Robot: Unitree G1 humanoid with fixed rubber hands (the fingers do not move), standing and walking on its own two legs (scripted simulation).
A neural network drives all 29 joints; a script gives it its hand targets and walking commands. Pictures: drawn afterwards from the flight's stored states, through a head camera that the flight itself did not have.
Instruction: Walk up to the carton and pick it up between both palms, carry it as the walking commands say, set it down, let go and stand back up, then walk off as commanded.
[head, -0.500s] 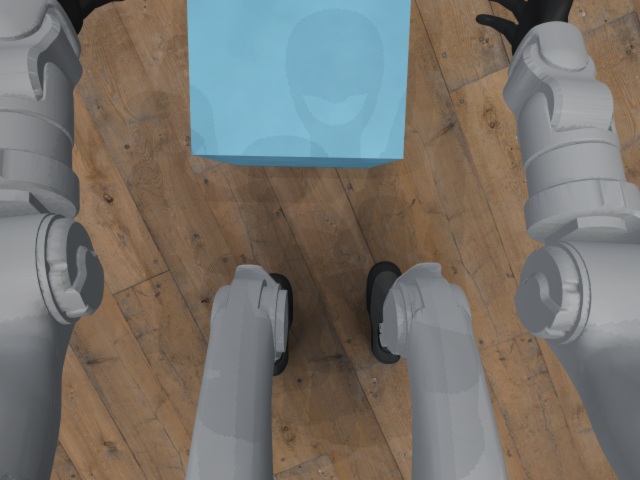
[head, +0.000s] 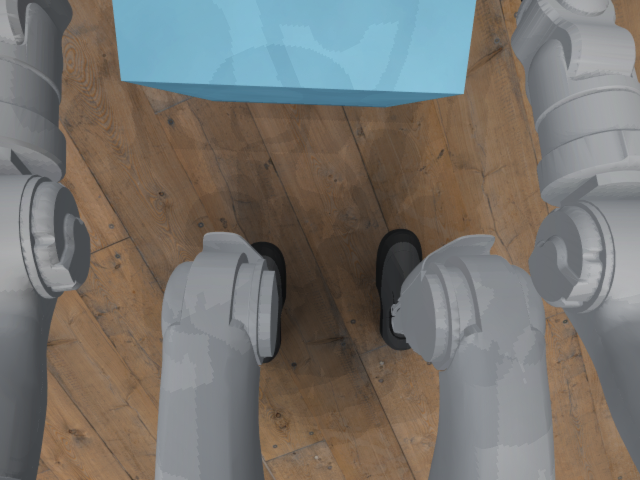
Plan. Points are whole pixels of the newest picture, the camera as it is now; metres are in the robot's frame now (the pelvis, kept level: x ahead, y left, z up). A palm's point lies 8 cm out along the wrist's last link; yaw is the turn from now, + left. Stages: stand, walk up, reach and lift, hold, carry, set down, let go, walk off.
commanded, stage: reach and lift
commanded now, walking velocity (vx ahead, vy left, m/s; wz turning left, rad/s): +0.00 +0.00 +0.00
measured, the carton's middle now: out of the picture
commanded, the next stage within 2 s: none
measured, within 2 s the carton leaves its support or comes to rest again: leaves its support in 1.78 s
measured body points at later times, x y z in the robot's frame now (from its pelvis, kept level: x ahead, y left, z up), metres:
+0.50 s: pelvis +0.00 +0.00 -0.02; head +0.37 +0.03 +0.22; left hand +0.57 +0.25 -0.18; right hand +0.57 -0.16 -0.19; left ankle +0.10 +0.11 -0.36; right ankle +0.12 -0.12 -0.36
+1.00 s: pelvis -0.01 +0.00 -0.01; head +0.38 +0.04 +0.21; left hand +0.58 +0.23 -0.19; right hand +0.57 -0.12 -0.20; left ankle +0.10 +0.11 -0.36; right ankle +0.12 -0.12 -0.36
